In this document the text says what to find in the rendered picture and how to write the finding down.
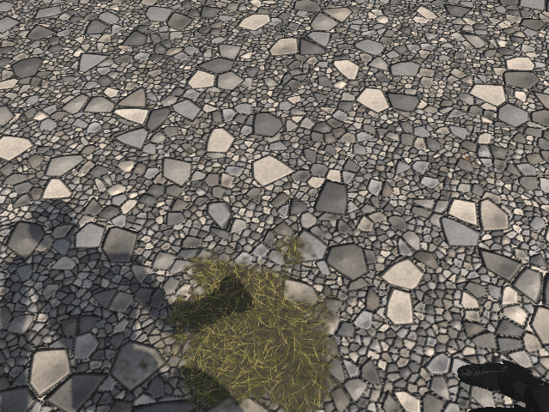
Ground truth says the robot right hand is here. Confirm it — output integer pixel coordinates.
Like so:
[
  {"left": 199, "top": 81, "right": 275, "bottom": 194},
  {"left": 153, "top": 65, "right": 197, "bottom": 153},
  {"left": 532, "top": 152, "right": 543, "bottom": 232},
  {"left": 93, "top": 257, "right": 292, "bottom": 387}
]
[{"left": 457, "top": 360, "right": 549, "bottom": 412}]

